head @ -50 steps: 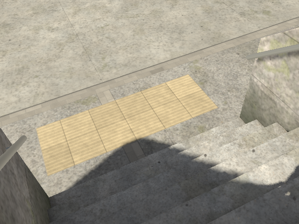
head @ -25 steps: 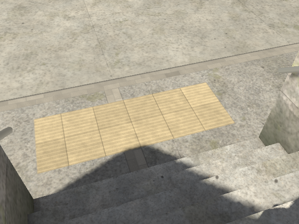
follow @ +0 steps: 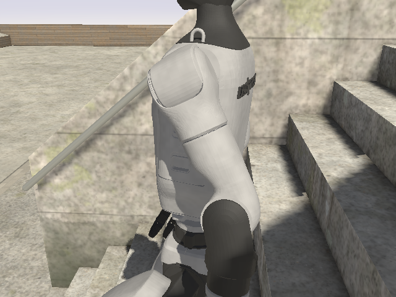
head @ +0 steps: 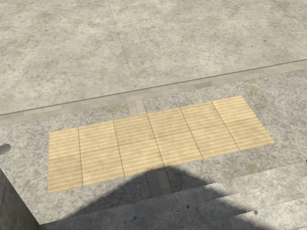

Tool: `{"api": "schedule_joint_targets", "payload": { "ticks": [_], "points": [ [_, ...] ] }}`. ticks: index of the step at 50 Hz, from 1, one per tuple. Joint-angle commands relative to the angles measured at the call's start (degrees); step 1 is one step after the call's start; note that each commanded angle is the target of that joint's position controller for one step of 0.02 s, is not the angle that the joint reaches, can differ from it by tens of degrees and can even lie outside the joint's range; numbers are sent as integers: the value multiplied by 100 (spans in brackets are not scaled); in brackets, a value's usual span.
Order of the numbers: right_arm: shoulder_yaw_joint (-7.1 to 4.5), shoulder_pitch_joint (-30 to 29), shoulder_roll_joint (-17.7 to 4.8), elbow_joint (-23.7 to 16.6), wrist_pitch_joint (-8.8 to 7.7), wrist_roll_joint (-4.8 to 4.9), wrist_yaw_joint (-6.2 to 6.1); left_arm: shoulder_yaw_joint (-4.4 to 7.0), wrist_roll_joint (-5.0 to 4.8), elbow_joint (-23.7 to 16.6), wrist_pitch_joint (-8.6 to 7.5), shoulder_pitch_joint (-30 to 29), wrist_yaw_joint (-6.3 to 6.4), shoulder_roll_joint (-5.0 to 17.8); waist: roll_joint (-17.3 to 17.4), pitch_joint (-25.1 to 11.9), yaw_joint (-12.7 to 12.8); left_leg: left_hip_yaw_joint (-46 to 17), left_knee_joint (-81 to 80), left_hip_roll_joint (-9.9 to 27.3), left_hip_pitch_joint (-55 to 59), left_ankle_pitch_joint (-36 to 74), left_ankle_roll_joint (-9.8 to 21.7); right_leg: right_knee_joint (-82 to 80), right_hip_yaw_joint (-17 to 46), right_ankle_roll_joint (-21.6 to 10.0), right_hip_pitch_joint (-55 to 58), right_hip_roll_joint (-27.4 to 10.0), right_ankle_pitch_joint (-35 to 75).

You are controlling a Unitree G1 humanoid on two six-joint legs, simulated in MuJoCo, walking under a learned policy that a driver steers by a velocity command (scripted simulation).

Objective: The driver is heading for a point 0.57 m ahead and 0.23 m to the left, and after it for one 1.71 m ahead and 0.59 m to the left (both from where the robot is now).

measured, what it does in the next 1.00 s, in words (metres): goes down, turning left: left foot 0.21 m lower, then right foot 0.20 m lower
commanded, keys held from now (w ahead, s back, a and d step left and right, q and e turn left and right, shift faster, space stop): w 0.14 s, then w+q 0.74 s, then q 0.12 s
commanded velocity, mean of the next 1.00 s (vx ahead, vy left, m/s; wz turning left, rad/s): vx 0.49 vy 0.00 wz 0.38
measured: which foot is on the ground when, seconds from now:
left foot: up 0.00-0.10, down 0.12-0.60, up 0.62-1.00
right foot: down 0.00-0.12, up 0.14-0.58, down 0.60-1.00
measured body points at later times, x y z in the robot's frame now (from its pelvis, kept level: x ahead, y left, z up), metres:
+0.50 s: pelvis +0.24 +0.04 -0.20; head +0.24 +0.05 +0.25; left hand +0.38 +0.25 -0.32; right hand +0.12 -0.16 -0.33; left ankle +0.11 +0.10 -0.83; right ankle +0.45 -0.09 -0.88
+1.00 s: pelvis +0.48 +0.04 -0.39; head +0.48 +0.05 +0.06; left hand +0.30 +0.17 -0.54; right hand +0.68 -0.13 -0.52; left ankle +0.61 +0.25 -1.08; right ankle +0.40 -0.05 -1.04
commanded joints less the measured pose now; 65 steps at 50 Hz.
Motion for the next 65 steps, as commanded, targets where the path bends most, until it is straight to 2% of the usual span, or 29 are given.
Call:
{"api": "schedule_joint_targets", "payload": {
  "ticks": [1, 5, 6, 8, 9, 11, 13, 15, 17, 21, 27, 28, 30, 31, 32, 34, 36, 38, 40, 43, 50, 53, 56, 57, 58, 59, 61, 63, 65],
  "points": [
    [15, -273, -205, -342, -136, 132, 61, 188, 115, -439, 36, -136, 58, 892, -678, 961, 63, 615, -1215, -170, 640, -613, 55, -1464, 1548, -738, -666, -854, 3551],
    [-261, 1981, -660, 350, -177, 205, 20, 267, 296, -61, 268, -80, 275, 845, -382, 458, -640, 367, -3990, 411, 3037, -1360, 603, 1857, 1163, -854, -501, -563, 5687],
    [-357, 2816, -734, 529, -146, 265, 43, 347, 333, -68, 218, -411, 226, 718, 456, 195, -1191, -144, -4207, 1036, 4226, 69, 988, 4592, 691, -725, -1485, 166, 2467],
    [-130, 3011, -838, 641, -177, 221, 201, 216, -23, -753, 50, -207, 158, 209, 938, -524, -376, -572, -417, 1725, 6011, 3483, 817, 6120, 448, -584, -5070, 369, -198],
    [-422, 3537, -1836, 487, -299, -850, 655, 212, 407, -623, -205, 798, -598, 730, 1536, -1199, -1159, -1763, -1375, 1889, 6304, 1691, 2070, 6357, 1631, -146, -5737, 427, 1155],
    [-205, 2017, -942, 643, -514, -749, 703, 193, 110, -941, -366, -473, -611, 849, -421, 442, -505, -1755, -2247, 1624, 4114, -1882, 1279, 5134, 1418, 27, -6606, -321, 3443],
    [41, 2066, -15, 819, -801, -551, 429, -5, 399, -840, -319, -138, -608, 465, -113, 876, 54, -1157, -1946, 972, 1935, -2382, 1029, 2979, 1171, 31, -5842, -1164, 5043],
    [280, 1845, 398, 732, -1035, -253, 235, -87, 538, -1079, -240, -1336, -725, 542, -6, 657, -337, -678, -2237, 346, -589, -3345, 1219, 352, 667, 252, -3462, -1304, 6978],
    [279, 1880, -326, 772, -1124, -397, 86, -245, 571, -1152, -158, -1729, -848, 337, 312, 124, -151, -847, -1668, 10, -1205, -2596, 1246, 532, 354, 453, -2262, -1064, 7413],
    [386, 3007, -452, 634, -1079, -185, -335, -196, 755, -1207, -279, -2628, -761, 915, -125, 23, -979, -1097, 62, -115, 694, -4206, 1074, -2687, 373, 447, -2566, -653, 8580],
    [344, 2832, -430, 479, -776, -180, 158, -259, 758, -1804, 102, -2956, -770, 545, 67, 768, -906, -2707, 786, -44, 1460, -3714, 1629, -5369, 637, 240, -1066, -712, 6266],
    [314, 2527, -446, 598, -704, -462, 317, -200, 816, -1394, 119, -1925, -730, 723, 261, 666, -459, -2832, 1348, -113, 1127, -3164, 1514, -4606, 739, 160, -134, -853, 6734],
    [332, 2238, -356, 252, -695, -61, 461, 175, 389, -761, -170, 365, -479, 1322, -552, 282, 409, -1951, 3697, -644, 5, -2805, 1011, -6638, 294, -76, 2671, -874, 6954],
    [375, 3011, -11, 477, -680, -219, 716, 364, 482, -430, -165, 1678, -572, 1700, -1420, -1136, 348, -1076, 6538, -1303, -2297, -4999, 527, -3620, 777, -1256, 6135, -1930, 9978],
    [325, 3803, -56, 392, -674, 77, 747, 386, 417, -634, -156, 907, -817, 1912, -1364, -1871, -58, -560, 7909, -1141, -3674, -6667, 528, -2754, 1332, -1895, 6653, -2840, 11216],
    [432, 2796, -21, -212, -546, 47, 542, 427, 774, -788, -7, -250, -746, 1620, -319, -585, -46, -694, 7161, -328, -4572, -5528, 298, -3963, 2344, -1817, 4234, -3222, 6832],
    [504, 2414, 97, -109, -409, -246, 445, -112, 763, -706, -140, -885, -527, -144, 344, 891, -659, -914, 4246, 705, -3752, -2515, 538, -4763, 1346, -1071, 899, -2369, 4660],
    [360, 2266, -12, 72, -348, -330, 707, -208, 553, -356, -430, -591, -275, -157, -365, 1067, -595, 32, 2583, 549, -1568, -562, 609, -4735, 304, -804, -1623, -1499, 4373],
    [356, 2053, 64, 148, -524, -409, 907, -198, 716, -298, -643, -940, -214, 363, -479, 493, -836, 19, 2993, 552, -222, 10, 518, -4380, 198, -599, -2515, -1327, 4181],
    [273, 1000, -444, -192, -608, -412, 668, -259, 688, -109, -833, -574, -69, 582, -127, 570, -414, -453, 332, 546, -1235, 1381, 587, -3708, 311, -481, -908, -1584, 3940],
    [354, -757, -362, -610, -439, -390, 594, -244, 454, 184, -444, 1049, 135, 652, -535, 1014, 365, 250, -2071, 555, -1571, 255, 141, -2263, 1151, -235, 1141, -2089, 4530],
    [301, -358, -450, -518, -423, -493, 544, -200, 532, 141, -410, 756, 143, 519, -517, 947, 92, 262, -1897, 693, -604, 11, 169, -1729, 1190, -106, 957, -2281, 5141],
    [105, 1108, -565, 171, -467, -369, 399, -3, 622, -126, -318, -115, -134, 984, -120, 742, -623, 727, -2842, 330, 3028, 73, 262, -196, 404, 219, -815, -2051, 5243],
    [-153, 2074, -1065, 579, -515, -336, 267, 43, 438, -69, -207, -173, -283, 1182, 432, 594, -1091, 1150, -4504, 107, 4334, 918, 472, 1218, -166, 459, -1139, -1358, 4056],
    [-397, 3649, -1521, 974, -465, -435, 173, 88, 673, -130, -140, 15, -552, 1135, 1330, -900, -1485, 518, -2780, 918, 7248, 3673, 1593, 4064, -569, 885, -2599, -681, 722],
    [-560, 3775, -2060, 792, -453, -319, 121, 73, 384, -849, -221, -658, -739, 758, 1272, -2500, -1547, -759, -814, 2103, 9073, 5855, 2640, 5653, -179, 1083, -3923, -560, -939],
    [-413, 2582, -1510, 337, -546, -524, 31, -34, 56, -2031, -388, -2394, -664, 826, -615, -1329, -1400, -790, -1117, 2482, 6953, 3614, 2216, 4103, 374, 925, -5149, -1027, -534],
    [-39, 1025, -708, -171, -541, -155, 215, -52, 284, -1799, -326, -1001, -389, 660, -246, 143, -34, -466, -1886, 2070, 2487, 606, 1780, 1327, 972, 571, -3612, -1310, 1774],
    [68, 1027, -449, -264, -637, -170, 334, 119, 405, -730, -109, 517, -566, 627, -15, 904, 468, 396, -2096, 1146, -790, -22, 1738, 203, 106, 600, -973, -822, 4938]
  ]
}}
